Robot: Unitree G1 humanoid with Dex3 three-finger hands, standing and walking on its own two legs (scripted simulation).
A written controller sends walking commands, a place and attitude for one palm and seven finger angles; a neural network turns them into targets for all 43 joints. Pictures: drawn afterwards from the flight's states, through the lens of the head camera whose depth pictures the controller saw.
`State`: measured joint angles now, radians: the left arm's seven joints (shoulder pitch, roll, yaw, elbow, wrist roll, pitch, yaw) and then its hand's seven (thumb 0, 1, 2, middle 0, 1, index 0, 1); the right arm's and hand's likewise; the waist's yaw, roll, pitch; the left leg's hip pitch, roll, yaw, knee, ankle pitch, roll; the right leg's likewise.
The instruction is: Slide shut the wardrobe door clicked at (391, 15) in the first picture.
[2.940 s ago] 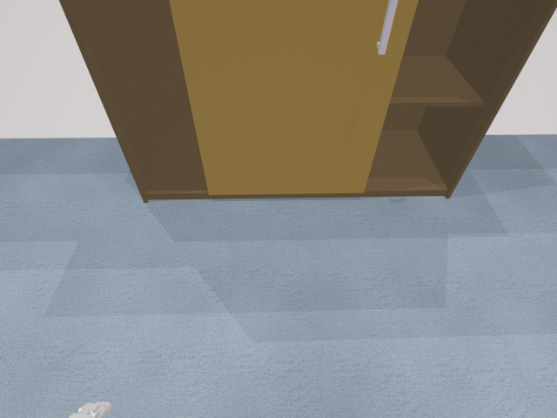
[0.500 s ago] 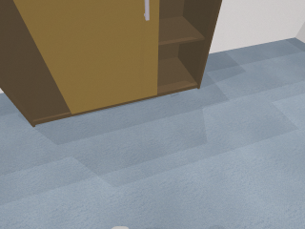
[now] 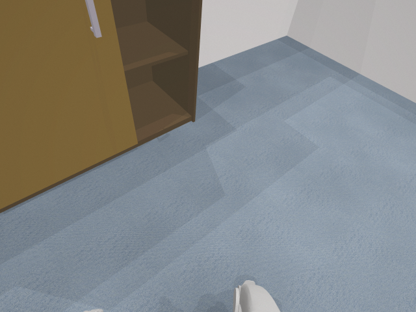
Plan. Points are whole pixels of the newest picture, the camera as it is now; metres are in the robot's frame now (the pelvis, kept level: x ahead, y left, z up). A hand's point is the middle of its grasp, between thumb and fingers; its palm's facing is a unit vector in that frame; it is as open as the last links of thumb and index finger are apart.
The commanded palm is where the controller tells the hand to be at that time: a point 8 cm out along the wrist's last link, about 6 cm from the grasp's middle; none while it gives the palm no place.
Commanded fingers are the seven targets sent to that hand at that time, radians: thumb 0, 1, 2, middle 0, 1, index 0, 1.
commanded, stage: walk to a spot facing it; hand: left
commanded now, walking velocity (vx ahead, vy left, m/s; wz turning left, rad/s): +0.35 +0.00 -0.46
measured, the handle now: out of the picture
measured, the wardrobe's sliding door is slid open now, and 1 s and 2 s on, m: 0.44 0.44 0.44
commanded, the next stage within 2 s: turn to face it in 1.08 s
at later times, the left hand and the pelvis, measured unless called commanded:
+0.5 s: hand (149, 241) +0.31 +0.15 -0.17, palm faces -0.15 -0.96 -0.22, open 7.2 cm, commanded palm none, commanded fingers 0.00 0.90 0.90 -0.20 -0.30 -0.20 -0.30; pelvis +0.22 -0.04 +0.00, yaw -11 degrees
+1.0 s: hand (170, 172) +0.53 +0.12 -0.17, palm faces -0.32 -0.94 -0.13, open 7.3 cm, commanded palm none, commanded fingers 0.00 0.90 0.90 -0.20 -0.30 -0.20 -0.30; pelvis +0.44 -0.03 +0.00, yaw -23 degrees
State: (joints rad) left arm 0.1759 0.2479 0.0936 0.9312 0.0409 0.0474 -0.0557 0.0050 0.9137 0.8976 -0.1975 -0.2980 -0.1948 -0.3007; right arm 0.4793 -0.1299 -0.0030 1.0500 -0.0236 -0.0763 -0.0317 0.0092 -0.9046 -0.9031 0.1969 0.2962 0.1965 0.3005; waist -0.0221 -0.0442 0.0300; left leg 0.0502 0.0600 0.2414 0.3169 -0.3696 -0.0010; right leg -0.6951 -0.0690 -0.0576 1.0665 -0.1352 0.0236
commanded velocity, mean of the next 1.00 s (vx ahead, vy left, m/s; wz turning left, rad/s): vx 0.34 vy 0.00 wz -0.37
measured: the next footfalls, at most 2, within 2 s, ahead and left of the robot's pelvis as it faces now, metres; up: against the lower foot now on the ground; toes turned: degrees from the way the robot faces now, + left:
right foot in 0.16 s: +0.23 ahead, -0.12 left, +0.00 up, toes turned -13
left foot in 0.64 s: +0.44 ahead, +0.07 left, +0.00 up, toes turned -4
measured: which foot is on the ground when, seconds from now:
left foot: down 0.00-0.16, up 0.18-0.62, down 0.64-1.00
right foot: up 0.00-0.14, down 0.16-0.64, up 0.66-1.00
